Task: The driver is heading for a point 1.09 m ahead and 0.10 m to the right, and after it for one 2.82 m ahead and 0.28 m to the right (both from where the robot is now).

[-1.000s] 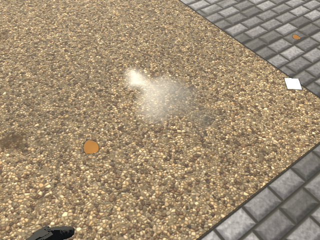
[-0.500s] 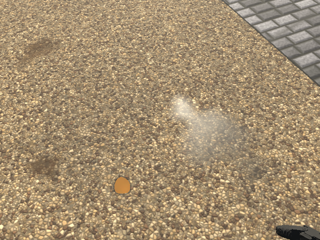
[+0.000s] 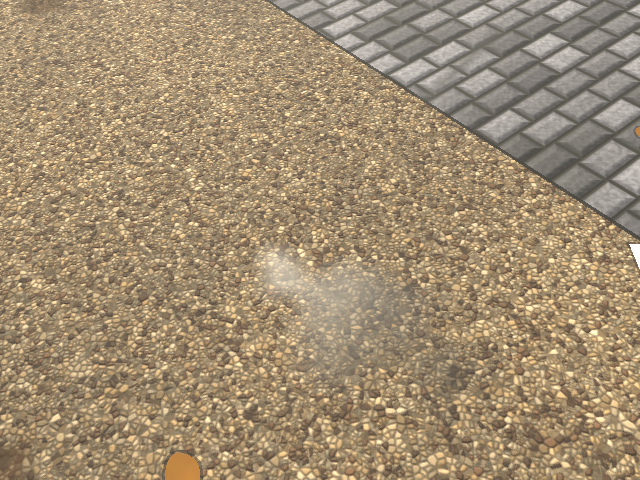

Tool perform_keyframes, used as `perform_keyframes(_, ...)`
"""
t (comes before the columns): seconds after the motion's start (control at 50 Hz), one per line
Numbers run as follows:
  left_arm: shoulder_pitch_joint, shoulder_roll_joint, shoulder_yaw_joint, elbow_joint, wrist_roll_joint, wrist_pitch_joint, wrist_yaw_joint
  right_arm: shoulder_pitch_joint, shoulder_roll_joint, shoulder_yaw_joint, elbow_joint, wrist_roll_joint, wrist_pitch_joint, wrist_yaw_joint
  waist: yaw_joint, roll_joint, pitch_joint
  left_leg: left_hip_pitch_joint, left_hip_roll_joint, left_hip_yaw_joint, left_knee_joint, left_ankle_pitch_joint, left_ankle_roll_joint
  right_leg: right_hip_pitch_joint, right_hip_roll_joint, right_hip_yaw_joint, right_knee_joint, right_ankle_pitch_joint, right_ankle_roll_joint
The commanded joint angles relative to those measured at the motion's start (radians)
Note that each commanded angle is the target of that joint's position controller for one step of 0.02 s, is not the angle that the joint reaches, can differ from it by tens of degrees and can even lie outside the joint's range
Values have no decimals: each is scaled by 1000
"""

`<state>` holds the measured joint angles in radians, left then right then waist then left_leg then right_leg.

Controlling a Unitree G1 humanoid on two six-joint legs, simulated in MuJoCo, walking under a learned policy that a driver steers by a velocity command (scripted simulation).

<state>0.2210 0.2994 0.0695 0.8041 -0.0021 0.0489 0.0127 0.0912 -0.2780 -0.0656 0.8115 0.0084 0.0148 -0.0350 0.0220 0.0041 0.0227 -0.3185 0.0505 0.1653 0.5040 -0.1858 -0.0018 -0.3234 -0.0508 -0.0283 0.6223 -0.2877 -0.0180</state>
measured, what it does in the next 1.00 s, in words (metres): walks ahead, turning right: left foot, then right foot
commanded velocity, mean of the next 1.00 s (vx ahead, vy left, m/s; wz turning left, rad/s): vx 0.23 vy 0.00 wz -0.28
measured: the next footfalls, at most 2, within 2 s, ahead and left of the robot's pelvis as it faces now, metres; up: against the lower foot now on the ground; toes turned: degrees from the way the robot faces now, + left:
left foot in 0.48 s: +0.10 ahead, +0.12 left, +0.00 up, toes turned -17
right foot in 0.90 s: +0.28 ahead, -0.22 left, +0.00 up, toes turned -17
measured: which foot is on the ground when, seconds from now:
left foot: down 0.00-0.00, up 0.02-0.46, down 0.48-0.92, up 0.94-1.00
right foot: down 0.00-0.48, up 0.50-0.88, down 0.90-1.00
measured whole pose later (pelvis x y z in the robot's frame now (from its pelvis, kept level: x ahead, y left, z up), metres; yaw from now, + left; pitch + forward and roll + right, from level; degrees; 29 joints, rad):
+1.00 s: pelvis +0.21 -0.09 +0.00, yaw -16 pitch +2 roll +0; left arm 0.12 0.27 0.05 0.69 -0.01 -0.08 -0.02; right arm 0.37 -0.29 -0.05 0.92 0.03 -0.08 0.00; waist -0.05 0.02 0.03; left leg -0.27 0.04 -0.05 1.04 -0.44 0.03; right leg -0.37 0.02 -0.04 0.52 -0.19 -0.05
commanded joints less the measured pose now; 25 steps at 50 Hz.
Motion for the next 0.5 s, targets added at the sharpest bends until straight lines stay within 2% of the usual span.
perform_keyframes(0.02, 76, 258, 64, -68, 5, -7, 14, 14, -53, -17, -64, -30, 2, -1, -27, -347, -20, -285, -51, 7, 345, -391, -59, 214, -288, 477, -291, 487, -223)
perform_keyframes(0.04, 110, 247, 59, -76, 41, -28, 6, -105, -84, -27, -97, -32, -4, -7, 51, -284, -56, -337, -91, -158, 533, -484, -52, 165, -329, 557, -333, 468, -322)
perform_keyframes(0.06, 76, 224, 55, -82, 46, -50, 3, -107, -102, -35, -96, -13, -4, -8, 24, -197, -63, -354, -66, -213, 608, -410, -37, 172, -277, 481, -325, 433, -291)
perform_keyframes(0.08, 13, 205, 54, -93, 23, -62, 7, -69, -112, -42, -72, -7, -1, -13, -10, -142, -64, -366, -50, -227, 615, -322, -31, 185, -229, 410, -304, 415, -232)
perform_keyframes(0.1, -22, 175, 46, -106, 4, -64, 10, -56, -121, -48, -53, -15, 2, -20, -17, -114, -78, -368, -38, -235, 608, -271, -34, 199, -208, 380, -293, 416, -197)
perform_keyframes(0.12, -36, 160, 39, -111, -6, -62, 16, -54, -123, -51, -51, -20, 2, -22, -26, -114, -89, -342, -40, -235, 617, -230, -41, 195, -191, 356, -286, 457, -188)
perform_keyframes(0.16, -12, 148, 35, -114, -5, -56, 25, -50, -104, -49, -52, -10, -5, -19, -26, -115, -120, -318, -59, -234, 609, -179, -54, 223, -167, 338, -276, 512, -193)
perform_keyframes(0.2, 9, 153, 39, -116, -7, -50, 32, -66, -90, -43, -56, -2, -10, -19, -13, -121, -122, -329, -64, -241, 511, -156, -66, 271, -156, 345, -268, 505, -193)
perform_keyframes(0.24, 18, 167, 45, -121, -9, -42, 38, -87, -82, -38, -61, -2, -14, -15, 0, -131, -119, -310, -68, -249, 405, -144, -79, 287, -150, 367, -262, 460, -195)
perform_keyframes(0.3, 2, 185, 53, -136, -7, -31, 39, -94, -88, -36, -60, 1, -20, -4, 8, -153, -106, -225, -79, -252, 292, -147, -89, 234, -139, 406, -261, 397, -203)
perform_keyframes(0.34, -20, 179, 51, -145, -2, -25, 34, -66, -99, -36, -47, 5, -23, 3, 7, -162, -116, -158, -75, -243, 245, -153, -87, 208, -141, 413, -250, 421, -206)
perform_keyframes(0.36, -19, 170, 48, -144, -4, -24, 31, -52, -103, -35, -42, 7, -26, 9, 11, -160, -135, -120, -71, -235, 214, -152, -82, 198, -135, 421, -258, 330, -206)
perform_keyframes(0.4, -21, 152, 39, -138, -9, -23, 25, -58, -102, -32, -43, 12, -36, 23, 19, -168, -112, -58, -73, -210, 131, -150, -59, 144, -115, 451, -285, 34, -200)
perform_keyframes(0.44, -35, 138, 26, -131, -9, -25, 23, -18, -88, -29, -29, 13, -56, 37, -15, -164, -72, 66, -81, -174, -31, -76, -22, 60, -82, 466, -283, -196, -177)
perform_keyframes(0.46, -24, 113, 16, -124, -3, -30, 23, 20, -88, -29, -11, 8, -67, 40, -33, -142, -64, 150, -71, -173, -108, -54, 0, 18, -49, 456, -259, -251, -149)
perform_keyframes(0.48, -17, 68, 0, -122, 4, -39, 22, 97, -116, -33, 10, -4, -78, 39, -54, -72, -85, 275, 33, -281, -145, -101, 41, -70, 1, 401, -139, -290, -105)
perform_keyframes(0.5, -5, 11, -15, -138, 4, -52, 18, 189, -199, -47, 34, -21, -82, 34, -49, 124, -103, 375, 211, -541, -225, -267, 139, -226, 143, 205, 137, -306, -35)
